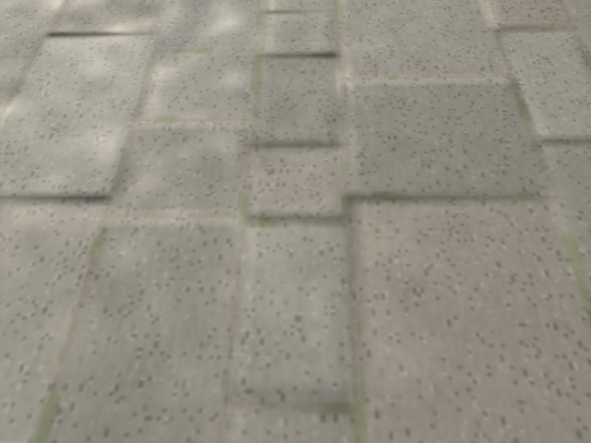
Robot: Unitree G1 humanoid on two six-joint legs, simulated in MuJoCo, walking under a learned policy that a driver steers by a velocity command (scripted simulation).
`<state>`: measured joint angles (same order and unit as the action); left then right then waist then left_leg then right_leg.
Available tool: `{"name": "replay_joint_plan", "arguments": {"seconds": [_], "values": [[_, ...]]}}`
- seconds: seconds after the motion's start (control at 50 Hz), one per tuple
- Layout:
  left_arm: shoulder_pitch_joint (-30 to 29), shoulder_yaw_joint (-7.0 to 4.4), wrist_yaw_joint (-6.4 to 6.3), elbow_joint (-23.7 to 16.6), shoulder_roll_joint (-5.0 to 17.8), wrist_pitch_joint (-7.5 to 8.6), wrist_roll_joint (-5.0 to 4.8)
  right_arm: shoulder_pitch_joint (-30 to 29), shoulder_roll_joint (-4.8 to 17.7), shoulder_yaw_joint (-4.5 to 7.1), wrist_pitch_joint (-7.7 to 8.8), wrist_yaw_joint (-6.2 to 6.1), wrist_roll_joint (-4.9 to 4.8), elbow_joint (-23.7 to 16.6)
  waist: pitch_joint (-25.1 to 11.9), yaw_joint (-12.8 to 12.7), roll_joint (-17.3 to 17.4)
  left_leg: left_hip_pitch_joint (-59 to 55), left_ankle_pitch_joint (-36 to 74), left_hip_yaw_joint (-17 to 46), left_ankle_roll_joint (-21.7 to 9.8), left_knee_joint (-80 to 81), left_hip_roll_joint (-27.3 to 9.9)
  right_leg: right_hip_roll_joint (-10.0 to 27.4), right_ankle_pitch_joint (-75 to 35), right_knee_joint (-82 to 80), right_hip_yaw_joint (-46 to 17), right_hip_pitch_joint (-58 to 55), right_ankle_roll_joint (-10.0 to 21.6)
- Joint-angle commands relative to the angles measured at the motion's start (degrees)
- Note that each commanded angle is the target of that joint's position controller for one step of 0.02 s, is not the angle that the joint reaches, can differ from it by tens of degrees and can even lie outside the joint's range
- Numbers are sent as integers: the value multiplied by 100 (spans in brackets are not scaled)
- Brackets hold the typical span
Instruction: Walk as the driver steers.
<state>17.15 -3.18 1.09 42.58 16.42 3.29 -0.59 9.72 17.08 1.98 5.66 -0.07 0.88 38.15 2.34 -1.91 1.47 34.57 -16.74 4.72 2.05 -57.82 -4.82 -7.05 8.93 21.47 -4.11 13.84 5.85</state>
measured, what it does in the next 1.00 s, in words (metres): walks ahead: left foot, then right foot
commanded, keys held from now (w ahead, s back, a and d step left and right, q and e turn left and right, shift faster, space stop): w+e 0.14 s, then w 0.12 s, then no key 0.46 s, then q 0.28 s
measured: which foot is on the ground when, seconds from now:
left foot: up 0.00-0.22, down 0.24-0.88, up 0.90-1.00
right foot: down 0.00-0.26, up 0.28-0.62, down 0.64-1.00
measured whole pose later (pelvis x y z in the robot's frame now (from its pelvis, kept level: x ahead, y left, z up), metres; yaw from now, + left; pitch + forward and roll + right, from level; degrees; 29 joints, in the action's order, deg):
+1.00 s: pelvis +0.33 +0.02 -0.01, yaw -4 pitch +1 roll -1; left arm 5.4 -3.3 -2.8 42.7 14.7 -0.6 0.7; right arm 10.3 17.7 3.2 -3.2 -1.2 -1.0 46.4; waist 2.9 0.9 0.3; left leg 21.9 -32.5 0.3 2.9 -54.6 -0.3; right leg 2.0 11.8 29.5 4.5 18.3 0.7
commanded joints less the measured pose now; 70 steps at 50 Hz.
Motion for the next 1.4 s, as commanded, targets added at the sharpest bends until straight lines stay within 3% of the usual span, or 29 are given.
{"name": "replay_joint_plan", "arguments": {"seconds": [0.02,0.12,0.18,0.22,0.24,0.26,0.28,0.3,0.34,0.4,0.48,0.56,0.62,0.64,0.66,0.68,0.72,0.8,0.86,0.9,0.94,1.0,1.1,1.12,1.14,1.16,1.18,1.24,1.4], "values": [[-242,-269,-124,-425,1006,69,-46,-119,352,86,-1,-45,33,-392,-248,133,-455,-231,968,-224,241,1075,97,1195,-1350,-875,-1046,330,959],[260,-286,-199,-240,1021,-66,-117,-969,375,88,95,41,-113,-579,-302,-260,-628,-801,2118,-142,256,2649,497,1159,-507,-495,-1348,112,638],[302,-268,-220,-197,928,-103,-83,-798,583,185,165,103,-135,-532,-352,-124,-785,-922,1732,7,17,2947,418,1473,-356,10,-1815,-525,491],[244,-222,-197,-197,771,-114,-30,-159,693,280,216,90,-84,-351,-529,226,-835,-1787,1530,-189,-293,3240,439,1334,-926,607,-1754,-573,314],[255,-116,-162,-249,503,-92,21,470,889,353,247,58,10,-283,-1108,529,-588,-2894,1401,234,-614,3126,-69,1050,-884,1683,-1456,-281,140],[939,3,-153,-314,157,-31,-16,1159,1406,487,217,44,104,-174,-1977,473,683,-4908,808,2211,-1468,3197,-1260,297,471,3594,-759,1275,-267],[1141,20,-161,-291,302,11,-106,1514,1330,523,140,111,-29,79,-2042,498,1771,-5281,-149,4107,-1947,3932,-1894,134,2436,4810,-532,2511,-476],[660,-105,-174,-286,813,13,-132,1179,886,390,131,110,-96,-17,-1235,597,926,-4666,-123,3675,-1752,4029,-1729,379,2210,5270,-786,2888,-503],[-156,-135,-205,-471,841,-36,14,524,536,240,77,122,-6,-95,-455,455,142,-3331,2444,1983,-1538,3888,-1286,663,1712,5117,-471,2614,-612],[-6,-79,-187,-414,438,-132,55,230,297,139,93,151,4,64,-486,99,445,-2602,4420,769,-1375,3974,-730,925,1420,3942,-161,1827,-749],[-195,50,-182,-392,152,-189,83,114,663,226,-40,58,-45,277,-868,87,559,-2356,5008,125,-1429,4054,-601,881,383,2299,145,915,-889],[-683,1,-150,-463,314,-221,79,329,718,219,-173,24,-115,513,-836,281,500,-2487,4105,116,-1339,3970,-650,785,-281,1450,182,540,-786],[-719,-51,-145,-455,358,-195,139,240,611,165,-226,19,-192,628,-681,128,380,-2367,2938,205,-1071,3622,-518,720,-897,344,251,-103,-497],[-715,-89,-181,-477,525,-185,183,435,467,111,-204,25,-141,706,-703,151,159,-2216,2372,165,-812,3432,-318,1007,-1815,62,-70,-549,-353],[-701,-156,-240,-550,886,-208,224,784,327,56,-150,46,36,718,-1015,393,-432,-1861,1262,-68,-524,3067,52,1661,-3463,455,-627,-1268,-68],[-813,-99,-266,-520,655,-280,204,1220,93,-19,-155,37,57,838,-1293,581,-975,-1592,-9,-305,-261,3023,270,1980,-3394,639,-929,-1573,415],[-1099,-13,-187,-521,252,-342,98,737,285,-11,-302,-14,25,796,-945,397,-781,-1759,47,-358,-102,3230,270,1592,-1945,584,-785,-965,295],[-1101,-132,-168,-460,594,-252,129,478,588,50,-523,-77,-79,770,-617,235,-529,-1686,886,-149,-207,3123,277,1319,-2321,776,-351,-912,-11],[-788,-244,-315,-343,787,-318,111,369,587,98,-566,-130,-139,639,-1005,135,-738,-1406,712,-193,-111,2278,398,1907,-3572,809,-701,-1378,415],[-670,-257,-399,-275,759,-383,107,273,464,130,-660,-120,-160,556,-1103,79,-1145,-1007,-1045,-374,15,1249,537,2601,-3826,454,-1212,-1447,880],[-677,-284,-442,-277,861,-355,174,143,566,240,-797,-103,-199,485,-968,-17,-940,-576,-2293,-213,123,-576,384,3074,-3376,24,-1430,-1062,1243],[-1616,-294,-433,-335,820,-315,112,378,381,237,-957,-139,-191,554,-625,402,-859,-1194,-1441,-307,109,272,116,2504,-1864,-288,-377,-66,693],[-1647,-310,-413,-115,824,-432,-62,859,515,352,-951,76,-156,621,-874,602,-803,-2556,321,-883,-294,2467,429,2210,-653,377,485,200,197],[-1330,-283,-398,39,627,-475,-69,920,654,409,-942,79,-99,620,-610,536,-225,-2814,671,-496,-534,3070,396,1895,403,1125,862,715,-231],[-1091,-197,-364,-33,314,-522,164,875,1381,564,-917,-42,-80,407,-293,308,1685,-3106,2094,1781,-1221,3832,-1115,1063,2466,2914,1434,2151,-927],[-1845,-250,-410,-341,486,-489,173,800,1660,546,-779,7,195,198,-325,616,1575,-2288,1969,2878,-2128,4297,-1745,586,3108,3968,371,2437,-919],[-1933,-304,-445,-352,655,-485,83,518,1517,526,-634,19,250,148,-237,506,994,-2137,1102,2547,-1998,4429,-1493,723,2632,4364,46,2465,-805],[-1428,-420,-532,14,795,-487,117,-113,1026,393,-529,-106,-93,46,-188,156,585,-2253,541,1699,-1233,4260,-803,879,1294,4343,-75,2389,-795],[-1387,-323,-437,133,543,-364,24,350,769,297,-558,-234,-79,77,-530,345,604,-3142,1357,1497,-1328,4090,-613,835,760,3130,-108,2038,-1113]]}}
